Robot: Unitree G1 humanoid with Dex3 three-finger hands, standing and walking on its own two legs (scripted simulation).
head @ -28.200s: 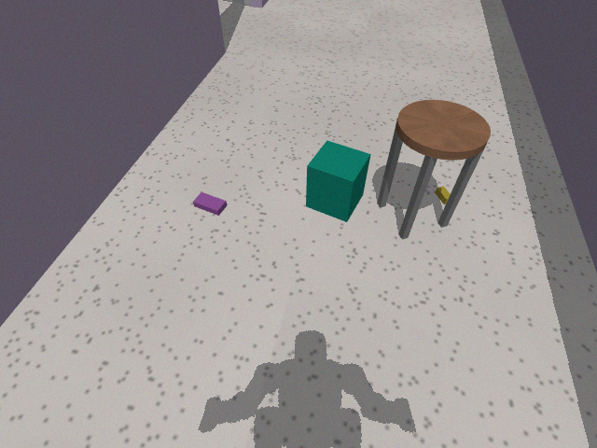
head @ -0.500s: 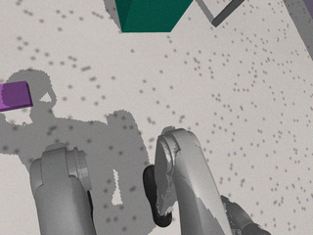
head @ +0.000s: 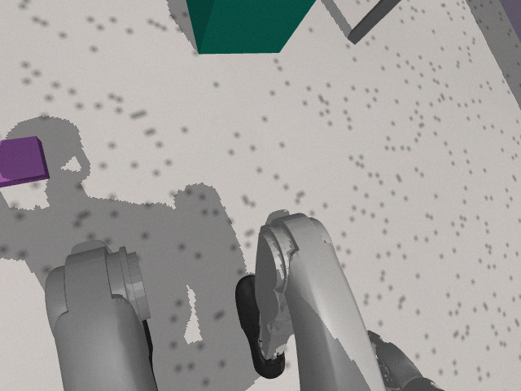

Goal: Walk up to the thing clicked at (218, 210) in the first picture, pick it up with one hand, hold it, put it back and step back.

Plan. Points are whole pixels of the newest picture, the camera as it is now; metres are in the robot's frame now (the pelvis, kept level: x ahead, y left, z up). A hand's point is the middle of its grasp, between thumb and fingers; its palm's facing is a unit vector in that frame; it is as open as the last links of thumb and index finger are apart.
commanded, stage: rise first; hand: left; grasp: from above
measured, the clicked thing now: out of the picture +0.46 +0.36 -0.29
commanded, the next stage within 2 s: approach in 1.78 s
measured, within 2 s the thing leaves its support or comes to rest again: neither
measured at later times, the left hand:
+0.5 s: hand out of the picture +0.41 +0.39 -0.18, palm faces -0.44 -0.14 -0.89, open 14.0 cm
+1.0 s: hand out of the picture +0.41 +0.39 -0.18, palm faces -0.45 -0.13 -0.88, open 14.0 cm
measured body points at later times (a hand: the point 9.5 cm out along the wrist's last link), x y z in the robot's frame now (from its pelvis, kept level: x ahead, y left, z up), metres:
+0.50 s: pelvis +0.00 +0.00 +0.00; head +0.23 +0.12 +0.36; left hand +0.43 +0.39 -0.13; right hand +0.09 -0.26 -0.09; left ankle +0.07 +0.13 -0.27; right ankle +0.10 -0.12 -0.27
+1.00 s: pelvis +0.00 +0.00 +0.00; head +0.24 +0.12 +0.36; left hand +0.43 +0.39 -0.13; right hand +0.10 -0.26 -0.09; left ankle +0.07 +0.13 -0.27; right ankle +0.10 -0.12 -0.27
